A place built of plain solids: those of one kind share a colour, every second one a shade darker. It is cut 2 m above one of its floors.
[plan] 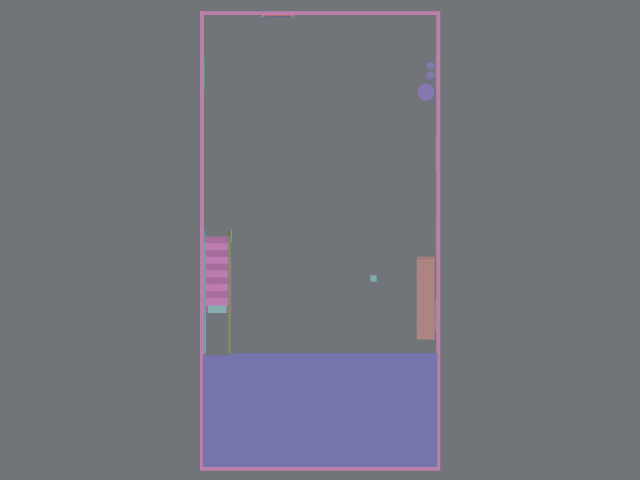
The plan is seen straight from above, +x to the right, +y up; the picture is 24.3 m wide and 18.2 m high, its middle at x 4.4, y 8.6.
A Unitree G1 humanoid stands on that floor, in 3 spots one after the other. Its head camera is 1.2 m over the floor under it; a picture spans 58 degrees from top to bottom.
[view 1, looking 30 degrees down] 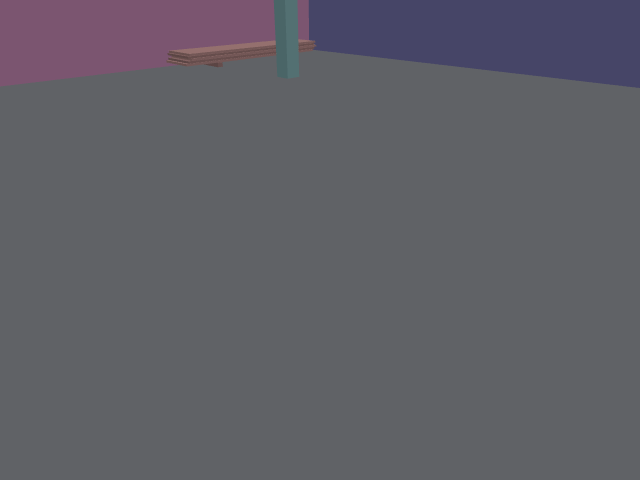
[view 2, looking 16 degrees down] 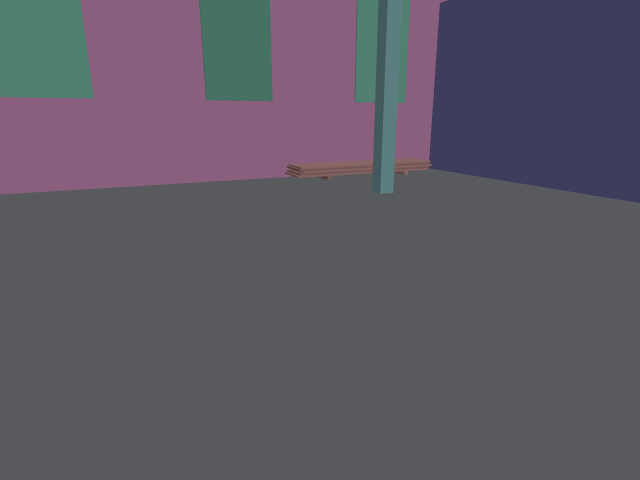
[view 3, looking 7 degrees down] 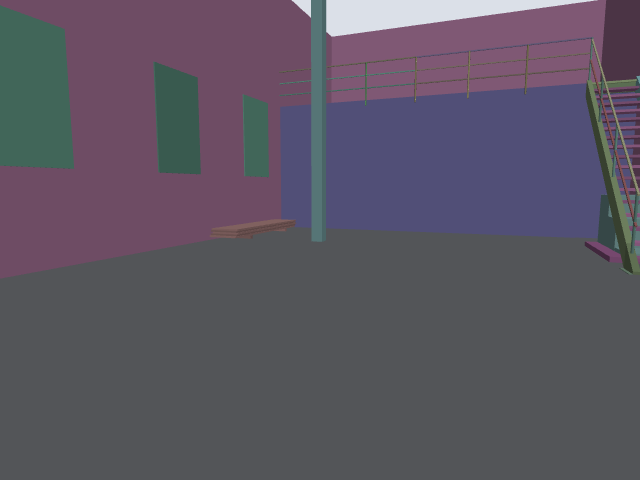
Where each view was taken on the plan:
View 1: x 1.00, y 12.03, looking -46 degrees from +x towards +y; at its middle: ground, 2.40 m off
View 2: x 0.50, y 11.03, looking -25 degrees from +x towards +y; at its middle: ground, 4.35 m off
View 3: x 2.81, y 16.03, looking -68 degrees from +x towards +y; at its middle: post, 9.53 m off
